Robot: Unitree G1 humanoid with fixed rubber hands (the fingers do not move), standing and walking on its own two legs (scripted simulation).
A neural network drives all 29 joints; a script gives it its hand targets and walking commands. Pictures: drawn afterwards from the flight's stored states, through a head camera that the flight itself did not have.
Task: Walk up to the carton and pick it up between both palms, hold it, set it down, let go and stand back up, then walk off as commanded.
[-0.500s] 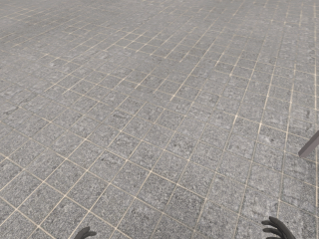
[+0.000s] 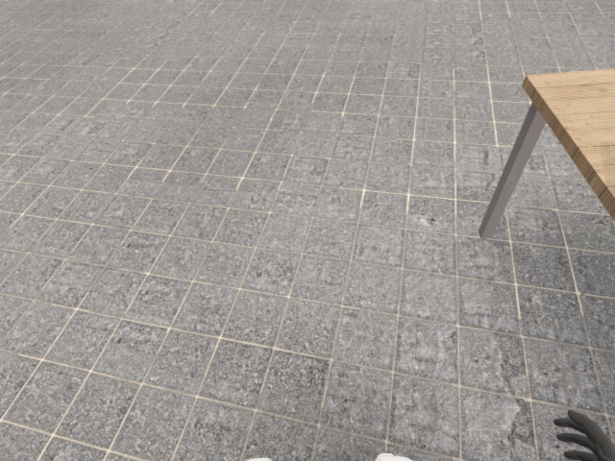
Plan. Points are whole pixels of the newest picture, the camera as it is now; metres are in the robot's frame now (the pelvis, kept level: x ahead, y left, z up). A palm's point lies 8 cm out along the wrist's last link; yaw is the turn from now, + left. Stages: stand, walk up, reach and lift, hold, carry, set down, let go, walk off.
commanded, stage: walk up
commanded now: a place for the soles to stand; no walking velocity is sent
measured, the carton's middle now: out of the picture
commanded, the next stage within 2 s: none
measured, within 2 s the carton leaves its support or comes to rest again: neither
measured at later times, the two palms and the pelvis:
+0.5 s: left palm (209, 400) +0.23 +0.18 -0.09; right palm out of the picture +0.10 -0.41 -0.04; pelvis +0.05 -0.08 +0.02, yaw -14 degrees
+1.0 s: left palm (277, 306) +0.36 +0.09 -0.06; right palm out of the picture +0.10 -0.49 -0.07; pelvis +0.18 -0.17 +0.02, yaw -33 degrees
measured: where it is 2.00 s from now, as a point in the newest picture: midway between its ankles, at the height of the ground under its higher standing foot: (354, 413)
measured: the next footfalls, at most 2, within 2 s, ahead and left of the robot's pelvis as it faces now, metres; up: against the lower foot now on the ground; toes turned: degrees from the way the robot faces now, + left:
left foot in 0.26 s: +0.09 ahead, +0.04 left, +0.00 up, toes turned -4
right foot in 0.62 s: +0.13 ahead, -0.28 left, +0.00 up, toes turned -16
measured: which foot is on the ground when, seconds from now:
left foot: up 0.00-0.24, down 0.26-0.64, up 0.66-1.00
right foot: down 0.00-0.26, up 0.28-0.60, down 0.62-1.00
